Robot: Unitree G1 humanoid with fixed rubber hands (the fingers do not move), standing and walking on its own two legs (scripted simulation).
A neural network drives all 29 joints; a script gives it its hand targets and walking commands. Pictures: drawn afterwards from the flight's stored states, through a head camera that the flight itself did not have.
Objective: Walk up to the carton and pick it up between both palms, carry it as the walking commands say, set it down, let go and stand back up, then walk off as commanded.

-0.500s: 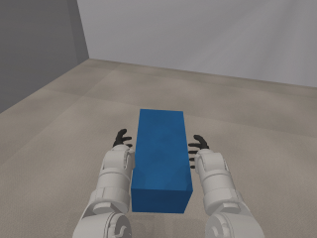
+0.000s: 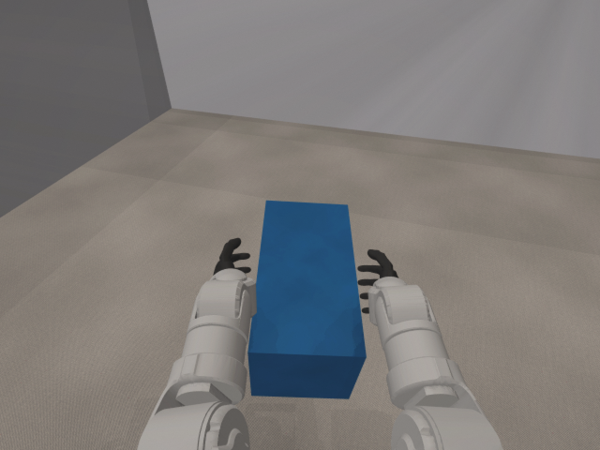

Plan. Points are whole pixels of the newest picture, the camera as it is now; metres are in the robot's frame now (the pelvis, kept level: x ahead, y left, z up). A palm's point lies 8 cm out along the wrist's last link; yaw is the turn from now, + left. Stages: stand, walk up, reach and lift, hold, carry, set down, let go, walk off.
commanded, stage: carry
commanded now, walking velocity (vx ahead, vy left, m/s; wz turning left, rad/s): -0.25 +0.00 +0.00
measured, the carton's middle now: (304, 291) +0.39 +0.00 -0.01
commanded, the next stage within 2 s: none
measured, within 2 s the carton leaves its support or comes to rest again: neither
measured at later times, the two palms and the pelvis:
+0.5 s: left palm (208, 282) +0.29 +0.13 +0.13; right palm (381, 294) +0.29 -0.10 +0.11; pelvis -0.02 +0.01 +0.00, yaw -1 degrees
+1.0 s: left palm (184, 377) +0.18 +0.14 +0.09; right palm (385, 377) +0.19 -0.09 +0.08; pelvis -0.13 +0.01 +0.00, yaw +2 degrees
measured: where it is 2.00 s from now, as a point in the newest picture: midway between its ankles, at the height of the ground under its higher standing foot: outside the picture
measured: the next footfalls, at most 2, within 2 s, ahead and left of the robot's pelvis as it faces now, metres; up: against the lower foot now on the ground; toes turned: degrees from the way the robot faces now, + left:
left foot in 0.90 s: -0.05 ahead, +0.15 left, +0.00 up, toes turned +2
right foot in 1.16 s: -0.13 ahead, -0.14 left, +0.00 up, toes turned -2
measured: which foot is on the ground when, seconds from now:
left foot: down 0.00-0.62, up 0.64-0.88, down 0.90-1.00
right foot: down 0.00-0.92, up 0.94-1.00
